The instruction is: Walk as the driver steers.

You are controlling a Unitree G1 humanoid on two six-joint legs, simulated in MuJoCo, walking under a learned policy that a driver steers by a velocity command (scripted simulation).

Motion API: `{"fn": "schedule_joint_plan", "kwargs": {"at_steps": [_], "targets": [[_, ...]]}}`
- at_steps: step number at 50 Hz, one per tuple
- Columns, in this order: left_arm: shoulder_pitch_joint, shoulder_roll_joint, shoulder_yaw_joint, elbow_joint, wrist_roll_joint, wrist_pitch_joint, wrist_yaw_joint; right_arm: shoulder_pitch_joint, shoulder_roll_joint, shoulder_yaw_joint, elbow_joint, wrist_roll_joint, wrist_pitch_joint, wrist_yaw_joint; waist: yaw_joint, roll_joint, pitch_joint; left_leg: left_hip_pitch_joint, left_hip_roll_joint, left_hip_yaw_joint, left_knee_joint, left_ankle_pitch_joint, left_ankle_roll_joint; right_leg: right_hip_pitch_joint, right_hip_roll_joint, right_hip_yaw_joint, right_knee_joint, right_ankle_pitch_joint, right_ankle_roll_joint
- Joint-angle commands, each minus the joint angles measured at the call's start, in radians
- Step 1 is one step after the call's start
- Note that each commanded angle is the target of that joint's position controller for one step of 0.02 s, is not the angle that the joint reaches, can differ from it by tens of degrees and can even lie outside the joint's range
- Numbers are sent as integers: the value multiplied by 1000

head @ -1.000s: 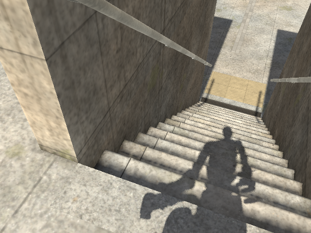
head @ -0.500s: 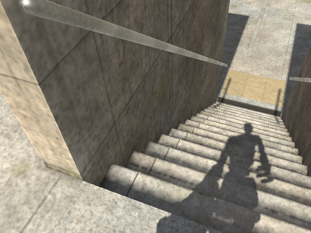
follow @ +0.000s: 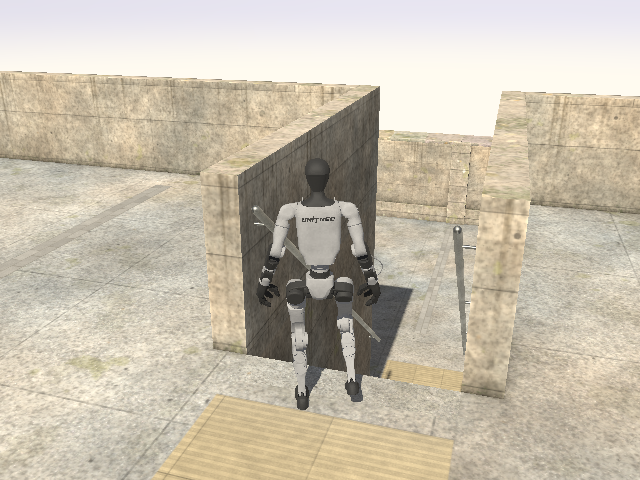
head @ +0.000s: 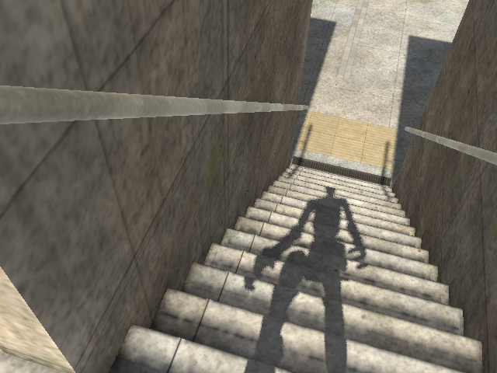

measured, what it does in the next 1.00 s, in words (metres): goes down, turning right: right foot, then left foot 0.20 m lower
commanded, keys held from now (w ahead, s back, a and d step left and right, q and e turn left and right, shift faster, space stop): w+e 0.94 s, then w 0.06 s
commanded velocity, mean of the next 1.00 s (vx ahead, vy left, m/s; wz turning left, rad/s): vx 0.50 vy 0.00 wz -0.53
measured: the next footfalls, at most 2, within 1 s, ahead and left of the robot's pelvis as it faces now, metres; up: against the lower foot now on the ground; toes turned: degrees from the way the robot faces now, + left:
right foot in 0.26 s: +0.21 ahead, -0.14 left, +0.00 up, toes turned -8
left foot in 0.78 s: +0.51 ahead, +0.04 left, -0.20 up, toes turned -30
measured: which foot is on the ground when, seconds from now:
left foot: down 0.00-0.30, up 0.32-0.76, down 0.78-1.00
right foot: up 0.00-0.24, down 0.26-0.78, up 0.80-1.00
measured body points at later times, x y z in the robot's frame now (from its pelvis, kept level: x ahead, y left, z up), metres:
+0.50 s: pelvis +0.22 -0.06 -0.04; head +0.25 -0.07 +0.41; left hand +0.34 +0.19 -0.15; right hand +0.34 -0.36 -0.12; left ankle +0.32 +0.09 -0.68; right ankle +0.17 -0.14 -0.74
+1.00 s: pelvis +0.46 -0.05 -0.24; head +0.45 -0.02 +0.21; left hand +0.68 +0.08 -0.36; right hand +0.23 -0.17 -0.37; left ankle +0.47 +0.06 -0.94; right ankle +0.45 -0.24 -0.77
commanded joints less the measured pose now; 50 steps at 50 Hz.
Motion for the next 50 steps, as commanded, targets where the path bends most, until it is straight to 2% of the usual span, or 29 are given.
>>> {"fn": "schedule_joint_plan", "kwargs": {"at_steps": [1, 5, 6, 12, 14, 15, 16, 17, 18, 20, 22, 24, 26, 27, 29, 32, 34, 35, 38, 39, 40, 41, 42, 43, 44, 45, 46, 48, 50], "targets": [[72, 34, 13, -61, 3, 38, 16, -44, -112, -16, -43, -6, -34, 3, 51, 118, 25, -79, 265, -157, -251, 74, 136, -46, -34, 60, -76, 113, 10], [-55, -7, -4, -124, 38, 14, -14, 0, -128, -6, -12, -12, -26, -39, 24, 113, -6, -111, 199, 12, -196, 214, 105, 65, 9, -43, -348, 405, 13], [51, 31, 25, -67, 41, 14, -23, 34, -152, -9, -3, -44, -30, -42, 44, 92, -89, -81, 262, 1, -110, 319, 128, 143, 18, -59, -165, 531, 22], [-57, 52, 38, -175, 37, 20, -26, 32, -178, -19, -23, 19, 14, -44, 4, 155, 28, 31, 270, 68, 209, 655, 62, 6, 66, -176, -233, 54, -38], [269, 111, 78, -113, 19, 28, -27, -72, -211, -38, -61, 35, 20, -54, 186, 195, -96, -131, 229, 93, 614, 802, 48, 430, 162, -259, -344, 45, -81], [467, 219, 112, -61, 16, 20, -13, -140, -204, -41, -106, 44, 1, -51, 305, -51, -83, -421, 81, 101, 1140, 330, -25, 657, 91, -92, -513, 289, -185], [227, 212, 64, -137, 19, -4, -20, 41, -54, -6, -132, 26, -32, -40, 42, -386, -67, -656, -6, -81, 1347, -451, -28, 623, -105, 403, -614, 716, -299], [174, 142, 35, -210, 17, -19, -37, 74, -143, -28, -131, 19, -55, -27, 24, -244, -161, -614, 15, -234, 1347, -422, -12, 554, -190, 547, -665, 940, -367], [170, 153, 50, -206, 26, -21, -49, -15, -191, -46, -191, 71, -54, -28, 36, -137, -136, -675, 7, -219, 1293, -339, -6, 475, -219, 610, -739, 569, -399], [6, 120, 37, -273, -1, -9, -45, -69, -172, -45, -216, 15, -7, -59, -21, 86, -42, -645, 74, -213, 1120, -273, -51, 250, -181, 467, -621, 487, -338], [-65, 109, 27, -313, 10, 6, -10, -47, -138, -32, -236, -16, 42, -51, -67, 54, -29, -495, 99, -180, 832, -227, -72, 73, -86, 343, -616, 458, -264], [38, 103, 31, -266, 23, 34, 24, -96, -29, 11, -263, -26, 44, -34, -17, 24, -114, -376, 57, -114, 675, -76, -50, 92, -31, 274, -573, 546, -247], [62, 119, 36, -255, 22, 39, 31, 75, -118, -22, -170, -22, 11, 3, -42, 0, -236, -317, 34, -111, 829, 143, 8, 171, -21, 276, -451, 603, -234], [251, 98, 28, -191, -20, 20, 58, -137, -157, -35, -220, 24, -3, 2, 75, 14, -136, -681, 64, -225, 699, 235, 16, 422, -26, 356, -396, 235, -221], [322, 97, 33, -170, -29, 10, 78, -333, -125, -20, -295, 15, -29, 6, 135, -46, -61, -901, 69, -292, 485, 200, 0, 596, -29, 472, -371, 87, -229], [168, 75, 25, -191, -8, 34, 94, -354, -97, -13, -328, -27, -45, 44, 96, -36, -37, -286, -27, -139, 184, 692, -10, 20, 121, 250, -395, -185, -170], [154, 74, 22, -171, 9, 53, 100, -171, -83, -27, -307, 4, -13, 38, 27, -80, -61, -7, -36, -148, 319, 719, -41, -148, 124, 290, -325, -259, -161], [74, 67, 18, -182, 7, 60, 95, 41, -95, -43, -239, 22, 3, 37, -77, -151, -103, 110, -8, -184, 441, 714, -41, -181, 118, 334, -201, -240, -152], [93, -21, -10, -186, -31, 72, 73, 240, -116, -75, -142, 31, 22, 13, -132, -41, -29, 148, 162, -233, -159, 554, -47, 90, 174, 215, 242, -86, -40], [114, -31, -12, -141, -8, 62, 61, 395, -115, -87, -110, 35, 22, 14, -202, 19, -49, 335, 248, -279, -177, 608, 15, -44, 234, 194, 579, -329, -21], [201, -130, -24, -110, -2, 54, 29, 503, -111, -65, -57, 1, 7, 41, -168, 157, -83, 587, 267, -259, 284, 944, -12, -407, 308, 208, 925, -671, -20], [413, -142, -27, -114, -42, 28, 15, 466, -169, -66, -38, 15, 7, 55, -3, 444, -136, 601, 361, -446, 361, 1065, 49, -551, 240, 206, 993, -572, -7], [384, -67, -13, -98, -61, 13, 14, 431, -165, -74, -28, 41, 12, 55, 3, 416, -101, 480, 414, -493, 278, 874, 108, -619, 166, 140, 1002, -438, 2], [304, -25, 0, -98, -60, 12, 21, 395, -95, -54, -17, 27, 12, 60, 8, 273, -47, 318, 387, -446, 236, 661, 137, -628, 123, 92, 1040, -347, 0], [205, -34, -10, -171, -78, 25, 44, 353, -217, -88, 47, 45, 14, 43, 48, 364, -9, 160, 491, -753, 57, 33, 220, -674, 50, 64, 1010, -283, -10], [37, 2, -3, -214, -74, 43, 63, 265, -122, -59, 50, 44, 1, 30, 37, 196, 136, -16, 479, -767, -29, -187, 165, -709, 4, 104, 962, -200, -35], [-42, 32, 7, -238, -62, 46, 76, 155, 1, -12, 10, 24, -8, 1, 56, 110, 217, -178, 372, -601, 50, -256, 59, -685, 7, 196, 777, 38, -48], [98, 0, 7, -192, -16, 54, 57, 90, -19, 3, 12, -3, -10, -49, 121, 126, 221, -406, 259, -385, 39, -189, 15, -467, 13, 179, 402, 288, 7], [78, -77, -6, -189, 0, 49, 34, 201, -60, -6, 78, -24, -3, -75, 69, 212, 141, -343, 260, -346, 42, 86, 77, -346, 18, 127, 203, 423, 51]]}}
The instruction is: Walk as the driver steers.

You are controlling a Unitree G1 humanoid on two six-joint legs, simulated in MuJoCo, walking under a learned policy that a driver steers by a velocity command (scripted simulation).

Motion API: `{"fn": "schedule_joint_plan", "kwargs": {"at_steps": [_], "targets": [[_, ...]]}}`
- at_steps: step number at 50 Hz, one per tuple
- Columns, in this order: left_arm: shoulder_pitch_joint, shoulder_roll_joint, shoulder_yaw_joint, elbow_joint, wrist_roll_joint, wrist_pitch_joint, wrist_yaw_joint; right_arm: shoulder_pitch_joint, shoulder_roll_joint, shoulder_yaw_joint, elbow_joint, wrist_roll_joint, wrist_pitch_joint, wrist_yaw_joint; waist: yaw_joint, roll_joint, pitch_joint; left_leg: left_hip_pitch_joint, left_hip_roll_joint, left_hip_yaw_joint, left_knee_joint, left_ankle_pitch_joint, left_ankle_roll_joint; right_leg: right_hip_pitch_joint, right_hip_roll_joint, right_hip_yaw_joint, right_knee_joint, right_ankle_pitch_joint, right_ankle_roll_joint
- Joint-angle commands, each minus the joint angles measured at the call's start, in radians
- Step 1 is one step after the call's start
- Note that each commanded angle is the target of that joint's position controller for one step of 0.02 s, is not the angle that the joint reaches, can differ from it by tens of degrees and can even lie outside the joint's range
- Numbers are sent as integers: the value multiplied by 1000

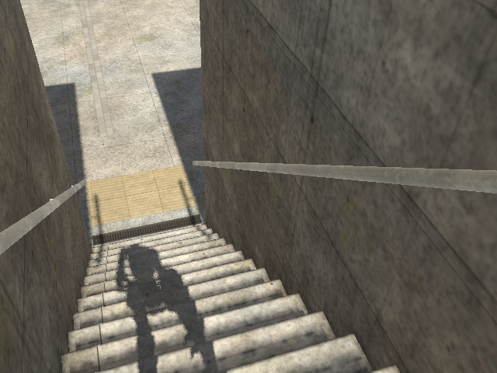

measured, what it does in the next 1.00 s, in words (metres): goes down: right foot 0.20 m lower, then left foot 0.20 m lower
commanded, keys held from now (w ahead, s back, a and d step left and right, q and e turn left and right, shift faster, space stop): w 0.38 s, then w+q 0.62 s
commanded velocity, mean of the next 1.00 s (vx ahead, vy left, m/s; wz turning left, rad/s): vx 0.50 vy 0.00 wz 0.13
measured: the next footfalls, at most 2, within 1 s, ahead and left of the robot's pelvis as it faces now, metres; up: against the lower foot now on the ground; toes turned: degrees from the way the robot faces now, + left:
right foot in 0.34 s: +0.31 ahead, -0.18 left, -0.20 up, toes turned -6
left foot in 0.90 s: +0.49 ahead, +0.06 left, -0.39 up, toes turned +9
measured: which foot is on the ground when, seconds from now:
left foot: down 0.00-0.34, up 0.36-0.88, down 0.90-1.00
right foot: up 0.00-0.32, down 0.34-0.90, up 0.92-1.00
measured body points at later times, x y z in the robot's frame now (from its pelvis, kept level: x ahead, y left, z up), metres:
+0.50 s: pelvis +0.25 -0.09 -0.18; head +0.25 -0.11 +0.26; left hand +0.25 +0.16 -0.32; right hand +0.25 -0.35 -0.34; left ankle +0.22 +0.10 -0.72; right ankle +0.27 -0.18 -0.90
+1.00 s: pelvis +0.50 -0.03 -0.38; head +0.52 -0.04 +0.07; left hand +0.50 +0.24 -0.51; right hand +0.57 -0.29 -0.52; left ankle +0.46 +0.05 -1.10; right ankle +0.44 -0.18 -0.81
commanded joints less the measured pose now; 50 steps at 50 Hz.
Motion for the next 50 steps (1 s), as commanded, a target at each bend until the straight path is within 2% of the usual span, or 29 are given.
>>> {"fn": "schedule_joint_plan", "kwargs": {"at_steps": [1, 4, 6, 8, 9, 13, 14, 16, 17, 18, 19, 20, 21, 22, 23, 24, 25, 27, 28, 29, 31, 40, 43, 44, 45, 46, 47, 49, 50], "targets": [[78, 9, 9, -27, 15, -12, -27, -96, -201, -21, -65, -29, -31, -40, 91, 198, 173, -261, 280, -359, -322, 477, 118, 105, -31, 60, -249, 307, 30], [-73, 81, 40, -74, 1, -20, -53, -5, -135, -18, -44, 21, -30, -45, 20, 147, 176, 31, 239, -296, -152, 351, 91, -106, -14, 122, -557, 422, -18], [-177, 38, 25, -95, 27, -25, -70, 94, -126, -26, -31, 36, -31, -45, -57, 147, 181, 139, 261, -334, -86, 287, 100, -186, -4, 106, -623, 440, -14], [-207, 5, 9, -108, 54, -32, -96, 34, -110, -27, -71, 33, -15, -57, -41, 72, 199, -53, 216, -226, -49, 117, 89, 64, -16, 10, -861, 677, -2], [-255, -6, 8, -113, 41, -27, -105, -2, -116, -25, -91, 15, -4, -51, -59, 75, 228, -144, 223, -246, -94, -1, 112, 178, -27, -62, -875, 632, 13], [-339, 48, 14, -122, 1, -33, -113, 0, -119, -31, -93, 55, 28, -56, -143, 168, 265, -65, 205, -195, 20, 173, 111, 361, -72, -103, -1166, 485, 43], [-270, 97, 29, -96, 0, -35, -105, -36, -154, -37, -81, 43, 20, -53, -102, 183, 248, -3, 228, -214, 114, 248, 88, 392, -94, -87, -1225, 505, 25], [284, 250, 99, 102, 43, -34, -93, -187, -207, -63, -62, 42, -10, -23, 164, 241, -6, -62, 204, -139, 568, 526, 30, 883, -99, -126, -1163, 621, -37], [434, 243, 105, 143, 75, -36, -75, -235, -201, -71, -79, 72, -14, -21, 292, 54, 16, -115, 42, -49, 1007, 433, -30, 1002, -79, -206, -1395, 602, -74], [497, 189, 74, 234, 83, -53, -76, -179, -74, -60, -61, 33, -11, -15, 249, -297, 75, -562, -113, -98, 1447, -465, -59, 1250, -157, -161, -1172, 912, -102], [369, 187, 50, 186, 74, -59, -96, 30, -30, -43, -75, 48, -15, 1, 85, -364, -32, -738, -79, -320, 1390, -455, -26, 1313, -276, -17, -861, 1034, -156], [333, 151, 43, 161, 48, -61, -122, 22, -62, -41, -90, 68, -2, -7, 104, -177, -120, -737, -42, -302, 1231, -319, -22, 1242, -316, 54, -943, 687, -201], [292, 167, 45, 176, 38, -58, -132, -21, -63, -40, -105, 62, 9, -26, 46, -43, -63, -751, -23, -230, 1220, -242, -17, 1070, -343, 107, -1022, 371, -220], [205, 214, 60, 182, 37, -54, -137, -72, -59, -34, -171, 75, 25, -47, -11, 10, -66, -765, 32, -178, 1071, -36, 5, 909, -409, 246, -1171, -231, -257], [130, 197, 60, 183, 66, -69, -123, -183, -48, -28, -187, 80, 35, -60, -4, 3, 24, -803, 89, -269, 933, 154, 23, 725, -475, 408, -1247, -444, -266], [103, 140, 32, 167, 94, -72, -98, -219, -98, -36, -195, 79, 58, -58, -21, 62, 120, -737, 75, -303, 789, 305, 20, 564, -418, 334, -1280, -395, -222], [78, 120, 17, 194, 102, -86, -75, -213, -82, -40, -203, 46, 70, -58, -50, 0, 125, -651, 82, -310, 658, 349, -12, 472, -387, 266, -1242, -213, -204], [124, 148, 11, 224, 118, -105, -44, -176, -90, -50, -199, 43, 79, -40, -68, -42, 65, -572, 68, -308, 596, 491, -51, 488, -338, 160, -1169, 14, -195], [119, 169, 18, 216, 109, -114, -41, -183, -133, -62, -216, 40, 81, -33, -74, -22, 57, -573, 59, -308, 508, 616, -47, 500, -293, 103, -1162, -2, -168], [116, 116, 10, 231, 85, -116, -25, -257, -158, -73, -247, 40, 83, -21, -56, -55, 56, -634, 77, -373, 414, 735, -44, 573, -291, 75, -1099, -72, -132], [145, 96, 3, 257, 50, -124, 5, -308, -125, -65, -281, 30, 88, -2, -49, -67, 114, -614, 51, -361, 224, 935, -48, 550, -248, -14, -1042, -146, -116], [264, 113, 27, 247, 41, -98, 9, -486, -126, -44, -335, 8, 99, 71, 87, 3, 193, -503, 45, -172, 84, 972, -7, 590, -294, -113, -695, -193, -88], [113, 156, 55, 227, 41, -77, -7, -354, -193, -76, -287, 15, 100, 69, 7, -9, 138, -294, 31, -37, 128, 761, 30, 535, -317, -128, -463, 49, -54], [0, 201, 69, 210, 39, -85, -13, -118, -238, -99, -217, 37, 93, 59, -110, -55, 29, 65, 18, 19, -6, 799, 64, 449, -270, -221, -225, 192, -2], [-113, 232, 82, 206, 34, -98, -12, 115, -258, -111, -171, 20, 85, 50, -319, 127, 16, 356, -8, 83, -341, 905, 135, 343, -152, -306, 251, 209, 36], [-65, 124, 66, 201, 52, -96, 13, 103, -200, -78, -121, 38, 71, 46, -274, 398, 134, 426, 89, -97, -488, 1064, 184, 91, -9, -315, 685, -769, 39], [83, 56, 54, 120, 44, -126, 1, 26, -214, -44, -140, 10, 39, 53, -72, 651, 45, 571, 159, -331, -55, 1620, 244, -201, -15, -123, 645, -796, 38], [9, 114, 58, 85, -7, -142, -24, 59, -181, -46, -113, 43, 60, 49, -76, 99, -41, 494, 228, -448, -101, 1039, 267, -325, -79, -84, 389, -592, -1], [10, 79, 50, 76, 4, -133, -8, -43, -249, -71, -146, 56, 68, 46, -6, -28, -49, 370, 233, -514, -85, 931, 274, -294, -102, -108, 382, -564, -3]]}}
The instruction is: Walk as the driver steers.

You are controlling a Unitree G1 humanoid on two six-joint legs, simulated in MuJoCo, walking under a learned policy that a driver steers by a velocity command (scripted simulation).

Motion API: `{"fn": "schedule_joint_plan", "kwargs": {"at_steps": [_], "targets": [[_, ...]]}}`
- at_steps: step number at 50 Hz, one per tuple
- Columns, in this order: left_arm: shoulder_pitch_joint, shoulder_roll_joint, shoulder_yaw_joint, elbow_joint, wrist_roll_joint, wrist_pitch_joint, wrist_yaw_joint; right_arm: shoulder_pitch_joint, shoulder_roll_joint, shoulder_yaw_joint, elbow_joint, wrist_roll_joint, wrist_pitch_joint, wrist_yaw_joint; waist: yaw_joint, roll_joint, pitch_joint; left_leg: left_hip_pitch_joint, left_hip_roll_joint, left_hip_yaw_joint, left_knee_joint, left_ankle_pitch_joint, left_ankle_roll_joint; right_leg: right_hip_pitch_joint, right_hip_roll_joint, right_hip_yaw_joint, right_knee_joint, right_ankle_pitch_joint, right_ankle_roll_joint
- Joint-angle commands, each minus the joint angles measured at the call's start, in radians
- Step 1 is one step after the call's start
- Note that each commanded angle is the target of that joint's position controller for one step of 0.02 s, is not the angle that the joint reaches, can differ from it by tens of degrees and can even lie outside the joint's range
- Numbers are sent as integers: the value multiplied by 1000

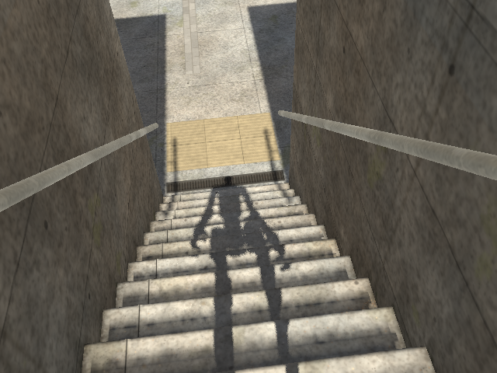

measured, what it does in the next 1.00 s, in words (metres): goes down, turning left: right foot 0.20 m lower, then left foot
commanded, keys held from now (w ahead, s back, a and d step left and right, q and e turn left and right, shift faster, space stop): w+q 0.22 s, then q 0.24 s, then no key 0.42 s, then w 0.12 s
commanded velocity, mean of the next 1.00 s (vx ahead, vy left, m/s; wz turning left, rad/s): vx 0.24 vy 0.00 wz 0.39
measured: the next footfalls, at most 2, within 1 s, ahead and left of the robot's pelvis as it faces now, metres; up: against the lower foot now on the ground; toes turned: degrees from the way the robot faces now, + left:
right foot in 0.30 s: +0.28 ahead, -0.13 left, -0.20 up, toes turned +17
left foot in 0.70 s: +0.35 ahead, +0.20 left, -0.19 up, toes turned +18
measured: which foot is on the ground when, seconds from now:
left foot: down 0.00-0.30, up 0.32-0.68, down 0.70-1.00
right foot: up 0.00-0.28, down 0.30-1.00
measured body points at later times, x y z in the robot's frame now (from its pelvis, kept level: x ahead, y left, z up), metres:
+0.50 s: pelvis +0.24 -0.05 -0.20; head +0.25 -0.05 +0.25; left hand +0.08 +0.15 -0.33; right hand +0.46 -0.22 -0.32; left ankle +0.26 +0.13 -0.69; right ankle +0.25 -0.14 -0.91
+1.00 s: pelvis +0.32 -0.01 -0.18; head +0.33 -0.02 +0.27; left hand +0.26 +0.21 -0.32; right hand +0.52 -0.14 -0.32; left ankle +0.32 +0.19 -0.90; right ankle +0.25 -0.14 -0.91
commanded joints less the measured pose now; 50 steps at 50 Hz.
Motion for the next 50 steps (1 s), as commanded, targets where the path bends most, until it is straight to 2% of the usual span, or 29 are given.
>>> {"fn": "schedule_joint_plan", "kwargs": {"at_steps": [1, 2, 4, 6, 9, 11, 13, 14, 15, 16, 17, 19, 20, 21, 22, 26, 29, 30, 32, 33, 34, 36, 39, 43, 44, 45, 46, 47, 50], "targets": [[-31, 12, -1, -158, -27, -25, 11, 124, -112, -10, 9, -13, -15, -12, 86, -125, -83, 272, 376, -584, -85, 627, 243, -541, -47, 121, -291, 344, -20], [-112, 39, -1, -178, -21, -12, 14, 12, -76, 8, -35, -53, -38, -36, 110, -93, -25, 59, 414, -689, -141, 657, 264, -455, -60, 161, -522, 452, 32], [-10, 107, 26, -133, 60, 8, 30, -71, -131, -7, -36, -40, -61, -80, 164, -85, -45, -247, 228, -469, -103, 751, 186, -2, -7, 98, -773, 782, 85], [-60, 178, 37, -138, 31, -7, -2, 22, -93, -6, -11, 35, -83, -108, 116, -66, -25, -150, 129, -364, 18, 366, 126, -9, 12, 124, -1046, 1145, 62], [-310, 25, -11, -267, 53, 12, -30, 128, -28, 9, 28, 63, -70, -126, -8, -76, 34, -290, 16, -274, 58, 60, 94, 318, 110, 26, -1517, 1337, 65], [-80, 84, 14, -232, 44, 23, -54, 40, -38, -1, 34, 19, -41, -129, 91, 110, -37, -274, -8, -336, 256, 69, 83, 468, 97, 99, -1368, 1375, 39], [233, 177, 59, -113, 43, 19, -69, -7, 21, 5, 28, 23, -25, -108, 208, 98, -90, -157, -50, -333, 544, 255, 37, 598, 100, 59, -1392, 1229, 32], [248, 170, 59, -122, 52, 4, -46, 24, 54, 26, 9, 52, -17, -115, 219, 79, 1, 43, -83, -238, 749, 319, -8, 493, 1, 103, -1958, 1158, 37], [404, 167, 71, -18, 59, -21, -58, 32, 67, 16, 70, 34, -24, -101, 260, 8, -29, -180, -127, -259, 1056, 178, -42, 811, -98, 134, -1890, 1444, -37], [394, 163, 40, 5, 79, -30, -81, 229, 170, 27, 62, 35, -25, -78, 134, -351, -88, -679, -276, -271, 1515, -613, -80, 1192, -245, 245, -1362, 2138, -138], [344, 135, 21, 13, 55, -7, -93, 313, 151, 33, 30, 42, -34, -78, 65, -536, -148, -866, -170, -299, 1579, -598, -83, 1243, -311, 324, -1277, 2293, -135], [301, 18, -32, -24, 48, 17, -113, 25, 50, 18, -53, 61, -13, -108, 122, -124, -67, -895, -80, -177, 1425, -333, -63, 926, -253, 240, -1429, 1783, -136], [221, 109, -19, -28, 57, 24, -106, -19, 54, 21, -112, 55, 13, -121, 64, -85, -35, -869, -44, -139, 1440, -259, -71, 750, -306, 314, -1453, 1663, -224], [158, 239, 8, 1, 84, 35, -70, -106, 102, 47, -177, 60, 39, -124, 24, -176, 4, -871, 27, -171, 1396, -192, -91, 575, -427, 524, -1580, 1362, -325], [110, 116, -21, -46, 82, 30, -40, -155, -1, 16, -178, 38, 55, -130, 29, -35, 50, -825, 25, -225, 1288, -52, -72, 443, -304, 377, -1563, 1148, -241], [15, 95, -65, -68, 75, 54, 40, -161, 73, 40, -237, -28, 53, -95, -50, -122, 37, -424, 32, -67, 592, 500, -130, 171, -102, 76, -1558, 1197, -151], [46, 89, -76, -16, 44, 55, 18, -41, 108, 48, -137, -9, 44, -52, -66, -149, -73, -232, 85, -60, 554, 585, -138, 301, -109, 54, -1470, 1186, -130], [170, 36, -78, 18, 6, 52, 31, -136, 86, 43, -144, -4, 46, -55, 30, -168, -15, -438, 114, -170, 488, 601, -131, 488, -108, 112, -1402, 1010, -149], [305, 12, -66, 51, 20, 54, 46, -283, 105, 61, -182, -1, 46, -53, 117, -134, 73, -691, 141, -261, 311, 422, -137, 727, -152, 200, -1360, 989, -181], [195, 74, -56, 27, 50, 61, 21, -275, 93, 60, -214, 22, 34, -44, 41, -106, 69, -417, 138, -89, 240, 244, -116, 487, -182, 181, -1446, 1218, -161], [241, 86, -36, 37, 36, 52, 20, -280, 81, 53, -175, 33, 28, -40, 86, -133, 73, -463, 179, -165, 231, 372, -134, 570, -183, 219, -1339, 1024, -185], [254, 115, -34, 24, 38, 51, 10, -301, 41, 53, -200, 9, 6, -21, 100, -33, 29, -142, 129, -19, 65, 528, -78, 362, -101, 144, -1462, 1144, -161], [267, -12, -66, -10, 42, 98, -24, -290, 60, 49, -112, 16, 75, -24, 134, 167, -79, 67, 143, -236, -137, 679, -11, 410, 73, -56, -1468, 541, 19], [170, -12, -73, -53, 50, 132, -31, -253, 71, 46, -66, 16, 90, -36, 80, 12, -100, 140, 82, -198, -167, 763, -61, 518, 51, -84, -1506, 675, 20], [61, -74, -92, -86, 46, 116, -19, -285, 103, 49, -49, 17, 77, -30, 69, -93, -37, 54, 105, -197, -311, 762, -136, 614, 35, -104, -1509, 691, 17], [228, -17, -75, -58, 58, 132, -26, -267, 55, 43, -38, 9, 84, -36, 125, 9, -109, 145, 66, -179, -190, 715, -76, 601, 39, -72, -1566, 694, 26], [114, -40, -82, -77, 47, 110, -17, -319, 118, 50, -37, 16, 76, -31, 90, -115, -35, 43, 81, -169, -303, 602, -136, 685, 0, -66, -1571, 688, 5], [249, 30, -60, -54, 57, 124, -26, -289, 70, 50, -27, 3, 78, -40, 125, -14, -91, 148, 48, -154, -201, 598, -89, 630, 26, -75, -1607, 694, 17], [221, 74, -36, -68, 49, 107, -34, -345, 68, 54, -29, 4, 72, -54, 120, -153, -5, 86, 33, -111, -195, 394, -80, 558, -17, -19, -1705, 679, -24]]}}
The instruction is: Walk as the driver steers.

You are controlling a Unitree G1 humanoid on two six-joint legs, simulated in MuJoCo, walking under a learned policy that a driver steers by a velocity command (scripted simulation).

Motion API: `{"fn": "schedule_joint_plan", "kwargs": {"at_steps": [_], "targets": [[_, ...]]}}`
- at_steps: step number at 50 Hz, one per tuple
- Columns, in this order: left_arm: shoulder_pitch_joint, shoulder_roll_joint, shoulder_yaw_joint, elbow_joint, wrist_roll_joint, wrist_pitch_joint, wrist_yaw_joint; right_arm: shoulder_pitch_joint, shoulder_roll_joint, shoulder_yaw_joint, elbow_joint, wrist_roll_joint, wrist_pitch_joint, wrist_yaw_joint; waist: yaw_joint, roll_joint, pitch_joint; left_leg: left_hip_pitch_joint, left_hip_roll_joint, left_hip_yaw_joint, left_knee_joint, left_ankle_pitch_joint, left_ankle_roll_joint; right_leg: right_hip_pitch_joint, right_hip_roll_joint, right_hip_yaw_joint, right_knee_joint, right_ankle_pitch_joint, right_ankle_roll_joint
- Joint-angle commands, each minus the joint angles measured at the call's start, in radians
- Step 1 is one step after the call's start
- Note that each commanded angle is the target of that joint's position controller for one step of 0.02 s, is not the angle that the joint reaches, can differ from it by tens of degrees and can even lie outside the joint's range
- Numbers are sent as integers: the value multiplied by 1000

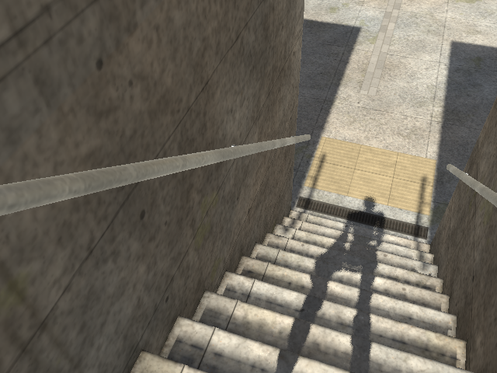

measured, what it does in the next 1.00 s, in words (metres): goes down: right foot 0.20 m lower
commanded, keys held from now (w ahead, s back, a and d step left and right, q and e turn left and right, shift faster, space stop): w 1.00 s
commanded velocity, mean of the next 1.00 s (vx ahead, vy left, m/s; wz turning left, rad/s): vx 0.43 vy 0.00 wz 0.02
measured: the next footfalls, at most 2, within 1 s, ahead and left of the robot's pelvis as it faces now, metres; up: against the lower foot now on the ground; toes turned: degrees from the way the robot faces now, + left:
right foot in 0.72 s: +0.21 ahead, -0.13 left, -0.19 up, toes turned -7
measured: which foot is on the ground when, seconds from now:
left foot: down 0.00-0.68, up 0.70-1.00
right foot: down 0.00-0.42, up 0.44-0.70, down 0.72-1.00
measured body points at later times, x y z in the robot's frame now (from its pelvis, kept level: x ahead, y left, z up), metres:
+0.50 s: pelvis +0.08 +0.02 -0.04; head +0.12 +0.02 +0.40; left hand -0.01 +0.22 -0.19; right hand +0.29 -0.16 -0.16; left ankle +0.08 +0.18 -0.73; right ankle -0.06 -0.10 -0.66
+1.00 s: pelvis +0.23 -0.10 -0.27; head +0.20 -0.11 +0.18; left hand +0.13 +0.10 -0.42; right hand +0.41 -0.30 -0.38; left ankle +0.42 +0.09 -0.87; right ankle +0.17 -0.12 -0.92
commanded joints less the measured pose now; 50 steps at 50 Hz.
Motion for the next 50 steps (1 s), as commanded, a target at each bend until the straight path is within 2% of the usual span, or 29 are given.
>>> {"fn": "schedule_joint_plan", "kwargs": {"at_steps": [1, 3, 4, 9, 14, 18, 19, 21, 22, 23, 25, 27, 28, 29, 31, 33, 34, 35, 36, 37, 38, 39, 40, 41, 42, 43, 45, 47, 50], "targets": [[156, 136, 44, -4, -8, -13, -2, -88, -95, -15, -47, -3, -22, -17, 38, -103, 17, 90, -15, 32, -7, 26, 78, -124, -76, 93, -162, 421, -27], [106, 137, 60, -13, -38, -29, 16, -161, -85, -21, -51, 5, -45, -12, 59, -148, 51, -138, 76, 27, 20, 22, 56, 68, -157, 154, -79, 420, -86], [208, 118, 62, 9, -40, -29, 27, -206, -99, -24, -67, 11, -61, 2, 114, -128, 37, -266, 100, 15, 33, 10, 55, 169, -175, 199, -74, 382, -103], [299, 145, 81, 39, -18, -51, 46, -285, -127, -44, -66, 34, -115, 38, 104, -62, 92, -518, 143, 0, 185, -53, 73, 211, -249, 346, -43, 357, -171], [291, 58, 44, 57, -28, -60, 31, -304, -113, -39, -34, 21, -131, 80, 92, -29, 70, -335, 101, 88, 191, -43, 76, 48, -165, 286, 91, 315, -127], [376, 40, 39, 106, -32, -63, 35, -323, -128, -49, -27, 22, -149, 73, 114, 10, 60, -137, 58, 142, 155, 171, 86, -87, -75, 186, 224, 206, -43], [387, 3, 32, 117, -37, -63, 30, -294, -130, -53, -14, 29, -160, 68, 101, 105, 26, 22, 89, 103, 178, 233, 119, -253, -57, 152, 313, 167, -11], [253, -30, 20, 66, -33, -74, 26, 82, -199, -81, 99, 23, -140, 63, -45, 185, -192, 417, 252, -152, 88, 41, 215, -526, -1, 30, 597, 121, 43], [118, 15, 39, 32, -37, -91, 27, 289, -226, -93, 165, 22, -127, 54, -153, 175, -216, 524, 326, -303, 22, -112, 245, -691, -7, 105, 841, -213, 33], [7, 75, 72, 14, -48, -104, 32, 369, -250, -105, 201, 39, -127, 44, -201, 147, -135, 522, 327, -311, 53, -188, 233, -856, -27, 190, 942, -262, 5], [3, 35, 87, 1, -61, -92, 44, 234, -252, -105, 210, 58, -120, 32, -87, 105, -17, 329, 348, -331, 27, -430, 221, -960, -45, 151, 840, -225, -42], [80, 39, 114, 42, -54, -66, 46, 117, -159, -80, 162, 6, -127, 21, -17, 21, 34, -33, 346, -338, 94, -648, 234, -775, -31, 116, 768, -100, -41], [150, 32, 125, 63, -50, -53, 48, -12, -124, -67, 110, -2, -131, 22, 50, -20, 46, -283, 256, -160, 180, -682, 201, -565, 21, 53, 655, 180, -32], [159, -22, 118, 82, -38, -60, 45, -50, -104, -65, 133, 12, -141, -4, 69, 105, 49, -295, 231, -90, 262, -726, 146, -561, 4, 79, 634, 326, -19], [164, -48, 100, 79, -50, -70, 14, -138, -106, -60, 106, 26, -148, -38, 113, 155, 17, -485, 135, 141, 314, -666, 90, -165, 29, 9, 181, 830, 23], [181, 24, 125, 67, -96, -51, -2, -145, -113, -53, 138, 18, -135, -70, 141, 183, -22, -463, 132, 120, 469, -592, 107, 31, -24, -4, 23, 884, 20], [364, 88, 145, 111, -62, -34, -6, -213, -134, -55, 130, 12, -133, -82, 265, 145, -67, -527, 112, 102, 665, -474, 112, 231, 16, -108, 122, 852, 12], [734, 124, 156, 244, -7, -19, -20, -344, -179, -65, 101, 17, -134, -65, 444, 75, -124, -636, 88, 56, 1129, -466, 78, 390, -76, 14, 234, 844, -88], [827, 38, 115, 261, 32, -19, -39, -348, -61, -51, 78, 37, -128, -64, 498, -182, -22, -777, -125, 72, 1620, -704, 79, 283, -137, 144, 90, 562, -120], [709, 22, 58, 230, 38, -40, -38, -185, 31, -30, 63, 43, -138, -69, 333, -365, 83, -930, -205, -63, 1919, -691, 141, 162, -114, 116, 201, 891, -33], [556, 45, 43, 206, 17, -63, -37, 126, 51, -24, 56, 52, -142, -57, 61, -615, 62, -1018, -107, -103, 1750, -520, 210, 89, -162, 156, 231, 1160, 73], [402, 92, 55, 173, -3, -70, -51, 270, -19, -33, 80, 51, -147, -42, -60, -491, 7, -1036, -33, -96, 1512, -315, 226, 30, -249, 282, 144, 765, 54], [316, 49, 46, 139, 1, -77, -64, 235, -107, -47, 108, 40, -151, -52, -55, -179, 31, -982, 1, -71, 1451, -183, 217, -89, -211, 264, 152, 679, 61], [176, 203, 74, 119, 37, -70, -29, 134, -64, -22, 25, 26, -147, -51, -120, -200, 15, -924, 59, -54, 1257, -101, 184, -296, -340, 588, -37, 223, -37], [66, 186, 54, 85, 60, -85, 8, 34, -161, -34, -6, 13, -126, -56, -127, -1, 115, -839, 85, -80, 1075, 2, 145, -475, -340, 641, -103, 220, -55], [47, 169, 45, 116, 60, -87, 33, 43, -171, -38, -17, 23, -101, -62, -142, 4, 118, -731, 107, -65, 982, 24, 98, -536, -341, 634, -65, 286, -103], [97, 196, 52, 151, 23, -89, 52, 117, -148, -37, -1, -5, -68, -49, -145, -44, 95, -630, 116, -12, 942, 24, 64, -496, -277, 530, 0, 350, -109], [192, 123, 49, 170, -14, -98, 78, 1, -182, -51, -38, 18, -77, -24, -64, -31, 157, -778, 145, -90, 661, 260, 91, -329, -203, 475, 123, 42, -98], [287, 60, 43, 174, -24, -100, 111, -158, -117, -28, -85, -5, -105, 13, 18, -10, 174, -806, 142, -35, 420, 410, 77, -239, -155, 446, 188, -14, -97]]}}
